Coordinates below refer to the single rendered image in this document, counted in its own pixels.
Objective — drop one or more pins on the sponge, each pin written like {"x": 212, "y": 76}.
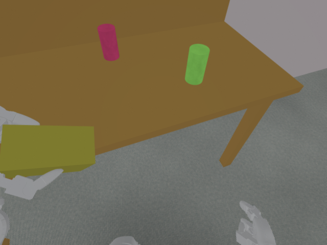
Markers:
{"x": 31, "y": 150}

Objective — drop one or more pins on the table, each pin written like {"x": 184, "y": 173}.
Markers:
{"x": 52, "y": 69}

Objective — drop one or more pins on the robot right hand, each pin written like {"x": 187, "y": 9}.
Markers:
{"x": 256, "y": 233}

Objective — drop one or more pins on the robot left hand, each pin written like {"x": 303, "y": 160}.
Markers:
{"x": 21, "y": 186}

